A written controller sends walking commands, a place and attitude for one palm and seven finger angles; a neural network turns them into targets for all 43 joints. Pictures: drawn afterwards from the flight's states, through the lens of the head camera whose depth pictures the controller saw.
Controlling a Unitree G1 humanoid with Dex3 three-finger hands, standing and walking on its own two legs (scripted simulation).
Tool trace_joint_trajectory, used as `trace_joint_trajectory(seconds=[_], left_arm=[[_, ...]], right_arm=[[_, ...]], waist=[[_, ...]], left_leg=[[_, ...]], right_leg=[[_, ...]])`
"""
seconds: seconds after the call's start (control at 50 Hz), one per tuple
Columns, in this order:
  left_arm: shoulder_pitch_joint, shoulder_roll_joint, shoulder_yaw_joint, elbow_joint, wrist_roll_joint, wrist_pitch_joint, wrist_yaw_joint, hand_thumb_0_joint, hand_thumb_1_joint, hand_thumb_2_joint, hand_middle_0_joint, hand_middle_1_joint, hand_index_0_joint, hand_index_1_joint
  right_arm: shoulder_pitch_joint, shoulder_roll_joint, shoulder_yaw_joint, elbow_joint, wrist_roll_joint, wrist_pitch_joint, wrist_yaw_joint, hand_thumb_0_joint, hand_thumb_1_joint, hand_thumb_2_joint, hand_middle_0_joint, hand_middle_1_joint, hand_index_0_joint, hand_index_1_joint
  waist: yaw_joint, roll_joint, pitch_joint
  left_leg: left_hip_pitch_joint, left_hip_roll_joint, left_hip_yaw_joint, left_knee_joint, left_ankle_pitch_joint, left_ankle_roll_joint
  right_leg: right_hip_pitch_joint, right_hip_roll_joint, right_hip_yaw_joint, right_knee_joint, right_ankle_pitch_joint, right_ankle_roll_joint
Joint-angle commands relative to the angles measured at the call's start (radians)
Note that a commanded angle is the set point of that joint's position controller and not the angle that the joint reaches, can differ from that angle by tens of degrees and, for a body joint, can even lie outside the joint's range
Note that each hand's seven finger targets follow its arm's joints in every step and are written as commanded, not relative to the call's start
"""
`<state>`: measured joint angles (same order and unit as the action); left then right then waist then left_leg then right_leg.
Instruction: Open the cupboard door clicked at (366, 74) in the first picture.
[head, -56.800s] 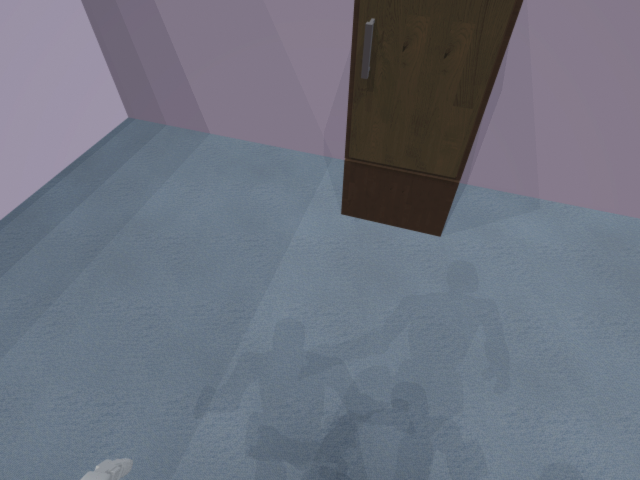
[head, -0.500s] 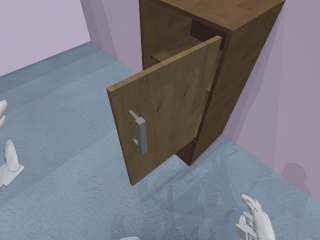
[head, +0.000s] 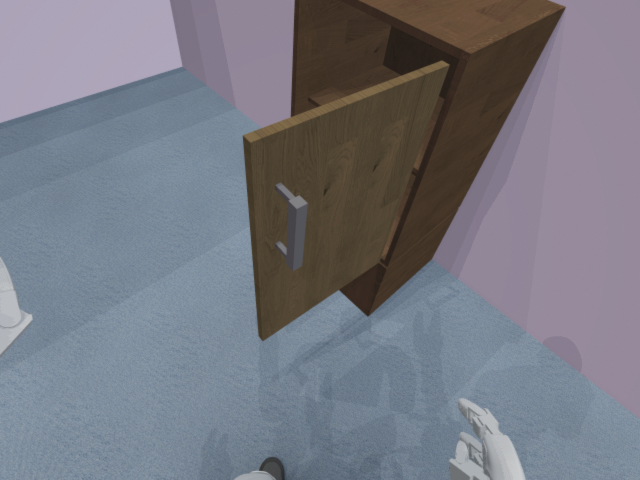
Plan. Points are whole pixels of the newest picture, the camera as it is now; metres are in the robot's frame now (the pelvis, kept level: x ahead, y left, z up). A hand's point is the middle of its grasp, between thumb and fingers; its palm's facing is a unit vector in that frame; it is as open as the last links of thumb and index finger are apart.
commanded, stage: step back with the hand held close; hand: left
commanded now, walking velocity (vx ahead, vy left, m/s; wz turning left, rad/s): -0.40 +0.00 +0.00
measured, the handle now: (288, 228) +0.48 +0.09 -0.01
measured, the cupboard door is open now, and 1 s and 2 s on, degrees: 86 86 86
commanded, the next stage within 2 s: stop stepping back and stand still in 0.06 s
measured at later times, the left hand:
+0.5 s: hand out of the picture +0.11 +0.26 +0.17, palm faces +0.41 -0.79 -0.46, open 7.4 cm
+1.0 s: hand out of the picture +0.10 +0.26 +0.14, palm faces +0.40 -0.80 -0.45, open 7.4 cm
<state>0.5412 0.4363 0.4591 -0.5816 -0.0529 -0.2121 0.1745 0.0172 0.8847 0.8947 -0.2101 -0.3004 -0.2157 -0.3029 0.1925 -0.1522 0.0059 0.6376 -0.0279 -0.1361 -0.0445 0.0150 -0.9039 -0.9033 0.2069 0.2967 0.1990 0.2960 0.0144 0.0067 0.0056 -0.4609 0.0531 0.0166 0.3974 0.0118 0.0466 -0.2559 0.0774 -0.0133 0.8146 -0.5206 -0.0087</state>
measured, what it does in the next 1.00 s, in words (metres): walks backwards: right foot, then left foot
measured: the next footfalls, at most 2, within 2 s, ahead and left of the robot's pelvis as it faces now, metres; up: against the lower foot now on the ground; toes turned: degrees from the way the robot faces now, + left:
right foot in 0.08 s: -0.08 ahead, -0.11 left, +0.00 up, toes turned +2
left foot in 0.54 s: -0.04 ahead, +0.11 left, +0.00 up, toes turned +0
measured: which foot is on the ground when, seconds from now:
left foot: down 0.00-0.34, up 0.36-0.52, down 0.54-1.00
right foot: up 0.00-0.06, down 0.08-1.00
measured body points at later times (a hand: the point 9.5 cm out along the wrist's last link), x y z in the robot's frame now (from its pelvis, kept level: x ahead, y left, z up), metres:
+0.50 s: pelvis -0.09 +0.00 +0.00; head -0.10 +0.01 +0.45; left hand +0.08 +0.30 +0.19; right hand +0.02 -0.27 -0.09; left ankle -0.05 +0.11 -0.72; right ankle -0.12 -0.11 -0.74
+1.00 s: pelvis -0.11 +0.00 -0.01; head -0.12 +0.00 +0.44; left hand +0.07 +0.30 +0.17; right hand +0.03 -0.24 -0.10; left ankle -0.08 +0.11 -0.74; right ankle -0.12 -0.11 -0.74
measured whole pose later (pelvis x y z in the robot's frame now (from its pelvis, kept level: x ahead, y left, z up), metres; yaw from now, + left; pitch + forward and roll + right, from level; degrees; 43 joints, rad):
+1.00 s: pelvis -0.11 +0.00 -0.01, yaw -1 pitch -1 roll -1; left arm 0.50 0.37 0.36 -0.38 -0.01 -0.18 0.14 0.01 0.88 0.89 -0.21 -0.30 -0.22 -0.30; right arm 0.24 -0.22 0.00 0.69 -0.01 -0.13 -0.05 0.01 -0.90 -0.90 0.21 0.30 0.20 0.30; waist 0.01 0.02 0.00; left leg -0.29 0.01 0.01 0.57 -0.26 0.01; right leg -0.23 0.01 -0.06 0.56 -0.30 -0.02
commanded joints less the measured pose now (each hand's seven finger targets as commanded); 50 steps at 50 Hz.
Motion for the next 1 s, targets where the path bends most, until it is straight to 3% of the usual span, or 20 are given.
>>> trace_joint_trajectory(seconds=[0.0, 0.06, 0.08, 0.1, 0.12, 0.16, 0.2, 0.24, 0.28, 0.3, 0.32, 0.34, 0.38, 0.48, 0.58, 0.72, 0.82, 0.94, 0.96, 0.98], left_arm=[[-0.033, 0.151, 0.055, -0.179, -0.022, -0.063, -0.005, 0.000, 0.900, 0.900, -0.200, -0.300, -0.200, -0.300], [-0.110, 0.259, 0.120, -0.176, -0.023, -0.090, -0.004, 0.000, 0.900, 0.900, -0.200, -0.300, -0.200, -0.300], [-0.106, 0.273, 0.141, -0.134, -0.003, -0.101, -0.002, 0.000, 0.900, 0.900, -0.200, -0.300, -0.200, -0.300], [-0.097, 0.184, 0.057, -0.105, -0.013, -0.072, -0.020, 0.000, 0.900, 0.900, -0.200, -0.300, -0.200, -0.300], [-0.091, 0.215, 0.083, -0.123, -0.012, -0.051, -0.027, 0.000, 0.900, 0.900, -0.200, -0.300, -0.200, -0.300], [-0.037, 0.231, 0.119, -0.149, -0.027, -0.025, -0.038, 0.000, 0.900, 0.900, -0.200, -0.300, -0.200, -0.300], [0.049, 0.228, 0.144, -0.166, -0.035, -0.037, -0.036, 0.000, 0.900, 0.900, -0.200, -0.300, -0.200, -0.300], [0.093, 0.243, 0.177, -0.238, -0.035, -0.032, -0.016, 0.000, 0.900, 0.900, -0.200, -0.300, -0.200, -0.300], [0.174, 0.240, 0.188, -0.226, -0.042, -0.023, -0.013, 0.000, 0.900, 0.900, -0.200, -0.300, -0.200, -0.300], [0.194, 0.214, 0.159, -0.221, -0.035, -0.021, -0.016, 0.000, 0.900, 0.900, -0.200, -0.300, -0.200, -0.300], [0.185, 0.229, 0.165, -0.214, -0.029, -0.021, -0.014, 0.000, 0.900, 0.900, -0.200, -0.300, -0.200, -0.300], [0.126, 0.234, 0.162, -0.221, -0.031, -0.016, -0.008, 0.000, 0.900, 0.900, -0.200, -0.300, -0.200, -0.300], [0.000, 0.180, 0.122, -0.144, -0.011, -0.002, -0.004, 0.000, 0.900, 0.900, -0.200, -0.300, -0.200, -0.300], [-0.153, 0.118, 0.012, 0.007, 0.032, -0.027, 0.010, 0.000, 0.900, 0.900, -0.200, -0.300, -0.200, -0.300], [-0.114, 0.175, 0.064, -0.172, 0.029, -0.046, -0.008, 0.000, 0.900, 0.900, -0.200, -0.300, -0.200, -0.300], [0.011, 0.136, 0.087, -0.096, 0.020, -0.025, 0.006, 0.000, 0.900, 0.900, -0.200, -0.300, -0.200, -0.300], [-0.029, 0.133, 0.062, -0.037, 0.008, -0.011, 0.004, 0.000, 0.900, 0.900, -0.200, -0.300, -0.200, -0.300], [-0.097, 0.140, 0.048, -0.079, 0.014, -0.031, -0.001, 0.000, 0.900, 0.900, -0.200, -0.300, -0.200, -0.300], [-0.125, -0.096, -0.348, 0.699, 0.115, 0.139, -0.150, 0.000, 0.900, 0.900, -0.200, -0.300, -0.200, -0.300], [-0.101, -0.147, -0.337, 0.729, 0.095, 0.208, -0.163, 0.000, 0.900, 0.900, -0.200, -0.300, -0.200, -0.300]], right_arm=[[-0.070, -0.168, -0.058, -0.114, -0.005, -0.031, -0.010, 0.000, -0.900, -0.900, 0.200, 0.300, 0.200, 0.300], [-0.094, -0.145, -0.037, -0.111, -0.004, 0.000, -0.024, 0.000, -0.900, -0.900, 0.200, 0.300, 0.200, 0.300], [-0.089, -0.144, -0.026, -0.097, -0.027, -0.015, -0.031, 0.000, -0.900, -0.900, 0.200, 0.300, 0.200, 0.300], [-0.085, -0.149, -0.048, -0.110, 0.013, -0.016, -0.037, 0.000, -0.900, -0.900, 0.200, 0.300, 0.200, 0.300], [-0.108, -0.164, -0.047, -0.142, 0.025, -0.009, -0.045, 0.000, -0.900, -0.900, 0.200, 0.300, 0.200, 0.300], [-0.118, -0.177, -0.041, -0.169, 0.029, 0.005, -0.061, 0.000, -0.900, -0.900, 0.200, 0.300, 0.200, 0.300], [-0.103, -0.180, -0.047, -0.177, 0.019, -0.022, -0.044, 0.000, -0.900, -0.900, 0.200, 0.300, 0.200, 0.300], [-0.104, -0.173, -0.045, -0.186, 0.001, -0.026, -0.033, 0.000, -0.900, -0.900, 0.200, 0.300, 0.200, 0.300], [-0.111, -0.179, -0.049, -0.200, 0.007, -0.019, -0.029, 0.000, -0.900, -0.900, 0.200, 0.300, 0.200, 0.300], [-0.100, -0.169, -0.047, -0.204, 0.013, -0.007, -0.028, 0.000, -0.900, -0.900, 0.200, 0.300, 0.200, 0.300], [-0.083, -0.166, -0.057, -0.192, 0.017, 0.010, -0.027, 0.000, -0.900, -0.900, 0.200, 0.300, 0.200, 0.300], [-0.078, -0.170, -0.063, -0.169, 0.015, 0.016, -0.030, 0.000, -0.900, -0.900, 0.200, 0.300, 0.200, 0.300], [-0.042, -0.168, -0.059, -0.124, 0.008, 0.019, -0.035, 0.000, -0.900, -0.900, 0.200, 0.300, 0.200, 0.300], [-0.056, -0.199, -0.055, -0.097, 0.027, -0.064, -0.078, 0.000, -0.900, -0.900, 0.200, 0.300, 0.200, 0.300], [-0.053, -0.179, -0.035, -0.119, 0.022, -0.077, -0.054, 0.000, -0.900, -0.900, 0.200, 0.300, 0.200, 0.300], [-0.063, -0.167, -0.034, -0.146, 0.021, -0.063, -0.035, 0.000, -0.900, -0.900, 0.200, 0.300, 0.200, 0.300], [-0.037, -0.153, -0.040, -0.126, 0.020, -0.026, -0.034, 0.000, -0.900, -0.900, 0.200, 0.300, 0.200, 0.300], [-0.080, -0.191, -0.045, -0.150, 0.027, -0.038, -0.045, 0.000, -0.900, -0.900, 0.200, 0.300, 0.200, 0.300], [-0.052, -0.324, -0.092, 0.111, 0.011, -0.046, 0.052, 0.000, -0.900, -0.900, 0.200, 0.300, 0.200, 0.300], [-0.001, -0.252, -0.087, 0.096, 0.017, 0.019, 0.047, 0.000, -0.900, -0.900, 0.200, 0.300, 0.200, 0.300]], waist=[[-0.011, 0.196, -0.172], [-0.019, -0.072, -0.151], [-0.018, -0.035, -0.147], [-0.030, -0.213, -0.169], [-0.032, -0.227, -0.154], [-0.028, 0.030, -0.166], [0.002, 0.317, -0.225], [0.008, 0.287, -0.190], [0.005, 0.275, -0.165], [-0.013, 0.172, -0.123], [-0.029, -0.042, -0.094], [-0.015, -0.179, -0.048], [-0.050, -0.123, -0.011], [-0.031, 0.026, 0.031], [-0.014, 0.174, -0.105], [-0.020, 0.147, -0.020], [-0.036, -0.133, -0.019], [-0.015, 0.024, -0.021], [-0.072, 0.144, 0.018], [-0.035, 0.163, -0.031]], left_leg=[[0.277, 0.145, -0.130, -0.185, -0.231, -0.050], [0.377, 0.017, -0.009, 0.270, -0.221, -0.084], [0.340, 0.006, 0.017, 0.287, -0.249, -0.086], [0.287, -0.047, 0.002, 0.299, -0.235, -0.077], [0.312, -0.053, 0.021, 0.266, -0.139, -0.067], [0.439, 0.016, -0.077, 0.027, 0.304, -0.026], [0.372, 0.168, -0.314, -0.206, -0.058, 0.044], [0.137, 0.151, -0.290, -0.339, -0.559, -0.005], [0.024, 0.057, -0.133, -0.276, -0.594, -0.073], [0.033, -0.022, -0.027, -0.090, -0.511, -0.080], [0.185, -0.092, 0.032, 0.275, -0.381, -0.095], [0.175, -0.099, -0.037, 0.545, -0.334, -0.095], [0.061, -0.032, -0.075, 0.630, -0.337, -0.084], [0.264, 0.011, -0.050, 0.019, -0.277, -0.014], [0.262, 0.098, -0.177, -0.068, -0.038, 0.003], [0.042, 0.089, -0.117, -0.136, -0.590, 0.000], [0.096, -0.033, 0.005, 0.320, -0.341, -0.040], [0.265, 0.050, -0.094, 0.014, -0.168, -0.003], [0.147, 0.090, -0.189, 0.131, 0.073, 0.026], [0.147, 0.101, -0.188, 0.064, 0.264, 0.052]], right_leg=[[0.060, -0.030, -0.015, -0.510, 0.106, -0.043], [-0.202, -0.338, 0.228, -0.632, 0.447, -0.122], [-0.184, -0.339, 0.164, -0.572, 0.619, -0.108], [-0.071, -0.262, 0.064, -0.477, 0.774, -0.071], [-0.078, -0.221, 0.027, -0.431, 0.857, -0.038], [-0.085, -0.070, -0.045, -0.252, 0.651, 0.044], [-0.032, 0.018, 0.014, -0.064, -0.059, 0.015], [0.122, 0.022, -0.014, -0.115, -0.063, -0.030], [0.241, 0.037, -0.083, -0.342, 0.010, -0.037], [0.180, -0.035, -0.020, -0.490, 0.019, -0.049], [-0.123, -0.236, 0.208, -0.671, -0.113, -0.100], [-0.320, -0.393, 0.406, -0.738, -0.257, -0.179], [-0.298, -0.363, 0.294, -0.667, -0.179, -0.160], [-0.105, -0.194, 0.123, -0.475, 0.168, -0.033], [0.048, -0.075, -0.014, -0.272, 0.323, 0.022], [0.130, -0.065, -0.015, -0.363, 0.146, -0.008], [-0.035, -0.301, 0.330, -0.595, -0.018, -0.136], [-0.011, -0.146, 0.088, -0.402, 0.291, -0.015], [-0.136, -0.165, -0.022, -0.134, 0.420, -0.006], [-0.074, -0.120, -0.011, -0.095, 0.295, 0.001]])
